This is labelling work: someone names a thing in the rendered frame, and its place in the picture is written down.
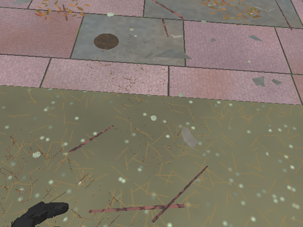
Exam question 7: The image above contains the robot left hand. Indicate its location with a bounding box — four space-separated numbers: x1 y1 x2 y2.
10 201 69 227

